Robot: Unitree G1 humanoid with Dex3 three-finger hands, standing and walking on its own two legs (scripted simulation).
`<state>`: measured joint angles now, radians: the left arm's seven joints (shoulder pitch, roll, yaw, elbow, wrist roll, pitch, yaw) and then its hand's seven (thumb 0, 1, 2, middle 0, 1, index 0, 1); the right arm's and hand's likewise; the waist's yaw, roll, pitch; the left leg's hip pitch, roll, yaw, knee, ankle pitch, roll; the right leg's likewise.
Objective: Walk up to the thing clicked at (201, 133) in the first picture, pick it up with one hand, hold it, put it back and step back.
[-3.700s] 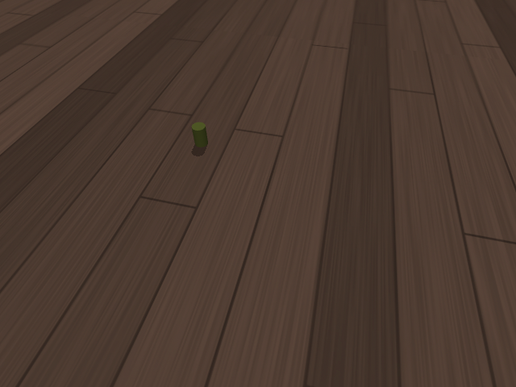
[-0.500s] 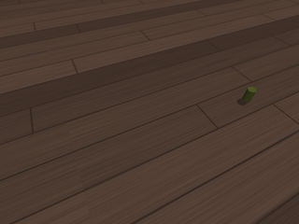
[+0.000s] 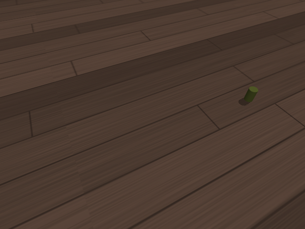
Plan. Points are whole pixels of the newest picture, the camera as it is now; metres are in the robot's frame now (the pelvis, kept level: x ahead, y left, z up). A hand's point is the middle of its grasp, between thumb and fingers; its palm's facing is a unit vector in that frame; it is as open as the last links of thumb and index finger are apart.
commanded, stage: stand
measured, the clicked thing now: (250, 94) +1.33 -0.90 -0.72
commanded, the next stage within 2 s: none
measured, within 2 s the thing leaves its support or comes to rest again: neither
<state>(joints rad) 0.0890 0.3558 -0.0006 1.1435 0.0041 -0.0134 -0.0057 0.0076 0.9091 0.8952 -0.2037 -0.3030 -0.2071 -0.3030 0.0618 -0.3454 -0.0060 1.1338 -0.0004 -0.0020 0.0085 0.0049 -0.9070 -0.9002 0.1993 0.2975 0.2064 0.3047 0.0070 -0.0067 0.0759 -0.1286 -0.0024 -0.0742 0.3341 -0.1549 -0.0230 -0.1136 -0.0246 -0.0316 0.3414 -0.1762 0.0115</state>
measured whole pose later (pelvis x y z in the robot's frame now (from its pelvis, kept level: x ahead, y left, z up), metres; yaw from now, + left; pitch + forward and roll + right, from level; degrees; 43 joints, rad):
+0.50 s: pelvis +0.00 -0.01 +0.00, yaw -1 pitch -2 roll +0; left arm 0.10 0.36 0.00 1.14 0.00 -0.01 -0.01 0.01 0.91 0.90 -0.20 -0.30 -0.21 -0.30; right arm 0.11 -0.35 -0.01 1.15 0.00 0.00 0.01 0.01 -0.91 -0.90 0.20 0.30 0.21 0.30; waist 0.00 0.00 0.06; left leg -0.13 0.01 -0.07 0.32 -0.15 -0.03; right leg -0.13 -0.01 -0.03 0.35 -0.18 0.00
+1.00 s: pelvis +0.01 -0.01 +0.00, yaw -1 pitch -2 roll +0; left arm 0.11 0.35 0.00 1.13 0.00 -0.01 -0.01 0.01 0.91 0.90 -0.20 -0.30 -0.21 -0.30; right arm 0.10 -0.35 0.00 1.14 0.00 0.00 0.01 0.00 -0.91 -0.90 0.20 0.30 0.21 0.30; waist 0.00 0.00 0.06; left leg -0.12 0.02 -0.06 0.31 -0.16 -0.04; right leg -0.12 0.00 -0.02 0.34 -0.18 -0.01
